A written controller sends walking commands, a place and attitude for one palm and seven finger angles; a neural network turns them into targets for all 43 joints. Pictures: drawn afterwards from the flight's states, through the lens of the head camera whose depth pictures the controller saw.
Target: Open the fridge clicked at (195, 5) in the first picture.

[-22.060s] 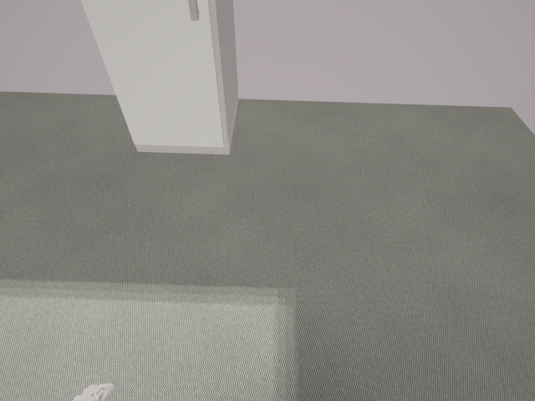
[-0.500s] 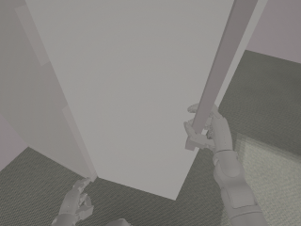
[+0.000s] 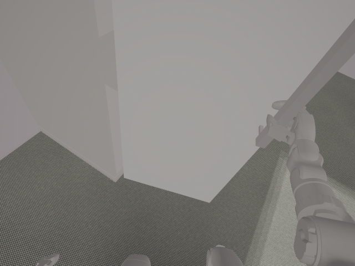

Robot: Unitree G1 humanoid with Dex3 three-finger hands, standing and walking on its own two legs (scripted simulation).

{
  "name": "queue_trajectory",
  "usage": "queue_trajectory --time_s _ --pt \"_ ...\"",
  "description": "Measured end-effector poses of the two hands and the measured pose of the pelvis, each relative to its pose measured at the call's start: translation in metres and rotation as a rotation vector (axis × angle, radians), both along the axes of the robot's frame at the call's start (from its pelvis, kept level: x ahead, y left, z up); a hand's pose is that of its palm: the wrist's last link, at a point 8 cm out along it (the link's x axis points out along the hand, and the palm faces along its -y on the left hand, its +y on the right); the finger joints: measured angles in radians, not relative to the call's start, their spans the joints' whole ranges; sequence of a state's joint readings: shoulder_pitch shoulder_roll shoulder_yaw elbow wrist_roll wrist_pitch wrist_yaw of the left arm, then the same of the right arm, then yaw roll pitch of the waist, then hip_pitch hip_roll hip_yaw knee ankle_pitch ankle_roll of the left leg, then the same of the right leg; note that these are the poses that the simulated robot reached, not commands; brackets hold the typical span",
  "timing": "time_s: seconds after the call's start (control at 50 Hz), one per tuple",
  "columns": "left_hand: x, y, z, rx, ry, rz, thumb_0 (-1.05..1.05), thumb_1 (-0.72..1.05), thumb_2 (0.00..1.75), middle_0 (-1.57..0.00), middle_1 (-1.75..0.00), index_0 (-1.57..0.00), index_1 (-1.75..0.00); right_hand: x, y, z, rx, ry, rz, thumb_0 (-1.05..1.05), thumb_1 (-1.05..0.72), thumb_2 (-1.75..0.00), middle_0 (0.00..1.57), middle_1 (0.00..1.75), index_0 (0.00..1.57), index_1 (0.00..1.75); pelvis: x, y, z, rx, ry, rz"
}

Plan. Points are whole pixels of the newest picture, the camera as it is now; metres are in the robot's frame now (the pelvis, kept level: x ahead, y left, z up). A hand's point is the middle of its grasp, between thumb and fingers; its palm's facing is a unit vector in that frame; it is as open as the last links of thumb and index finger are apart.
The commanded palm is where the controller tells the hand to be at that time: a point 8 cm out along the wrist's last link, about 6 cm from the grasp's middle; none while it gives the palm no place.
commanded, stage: stop walking and hold the door back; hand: right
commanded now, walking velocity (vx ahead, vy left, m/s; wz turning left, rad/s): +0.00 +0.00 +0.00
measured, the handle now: (310, 76) +0.49 -0.16 +0.22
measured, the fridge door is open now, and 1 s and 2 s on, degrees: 72 71 70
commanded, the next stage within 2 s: loosen the grip on the handle in 0.92 s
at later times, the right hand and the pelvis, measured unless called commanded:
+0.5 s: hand (277, 125) +0.45 -0.15 +0.10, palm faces -0.08 +0.98 -0.17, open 6.7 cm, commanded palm +0.43 -0.23 +0.08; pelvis +0.02 -0.06 -0.02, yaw +6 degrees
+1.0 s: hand (276, 126) +0.45 -0.15 +0.09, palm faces -0.11 +0.99 -0.13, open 6.5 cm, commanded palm +0.43 -0.21 +0.10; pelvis +0.02 -0.08 -0.01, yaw +7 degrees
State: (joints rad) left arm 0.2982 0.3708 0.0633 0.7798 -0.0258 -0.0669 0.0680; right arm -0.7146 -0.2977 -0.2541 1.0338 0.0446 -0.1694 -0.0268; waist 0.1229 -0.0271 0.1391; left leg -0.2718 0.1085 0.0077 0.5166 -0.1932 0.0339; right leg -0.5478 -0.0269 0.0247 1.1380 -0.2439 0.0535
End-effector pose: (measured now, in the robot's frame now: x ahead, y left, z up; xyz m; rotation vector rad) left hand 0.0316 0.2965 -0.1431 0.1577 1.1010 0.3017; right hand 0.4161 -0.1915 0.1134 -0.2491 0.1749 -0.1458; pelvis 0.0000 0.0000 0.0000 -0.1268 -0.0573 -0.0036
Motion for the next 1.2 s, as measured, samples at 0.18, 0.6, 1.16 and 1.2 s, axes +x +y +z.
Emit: queue_trajectory --time_s 0.18,0.6,1.16,1.2 --pt "-0.007 -0.026 0.017 0.046 -0.020 0.019 0.01 0.91 0.90 -0.20 -0.29 -0.19 -0.30 0.017 -0.005 -0.003 0.060 -0.054 0.052 0.00 -0.57 -0.79 0.38 1.34 0.40 1.39 -0.002 -0.024 -0.001 0.032 0.019 0.031" --pt "0.097 -0.133 0.022 -0.008 -0.212 -0.066 0.00 0.90 0.90 -0.21 -0.30 -0.20 -0.30 0.020 -0.017 -0.011 0.099 -0.197 0.271 -0.03 -0.55 -0.72 0.43 1.38 0.38 1.39 0.018 -0.077 -0.020 0.144 0.063 0.094" --pt "0.017 -0.107 0.036 0.031 -0.157 0.017 0.01 0.90 0.90 -0.20 -0.30 -0.20 -0.30 0.032 -0.027 -0.006 0.192 -0.106 0.265 -0.05 -0.40 -0.69 0.43 1.38 0.40 1.39 0.000 -0.076 -0.014 0.107 0.126 0.133" --pt "0.009 -0.102 0.037 0.031 -0.164 0.007 0.01 0.90 0.90 -0.21 -0.30 -0.20 -0.30 0.030 -0.026 -0.006 0.183 -0.142 0.246 -0.04 -0.34 -0.65 0.41 1.36 0.41 1.39 -0.005 -0.074 -0.016 0.105 0.137 0.134"
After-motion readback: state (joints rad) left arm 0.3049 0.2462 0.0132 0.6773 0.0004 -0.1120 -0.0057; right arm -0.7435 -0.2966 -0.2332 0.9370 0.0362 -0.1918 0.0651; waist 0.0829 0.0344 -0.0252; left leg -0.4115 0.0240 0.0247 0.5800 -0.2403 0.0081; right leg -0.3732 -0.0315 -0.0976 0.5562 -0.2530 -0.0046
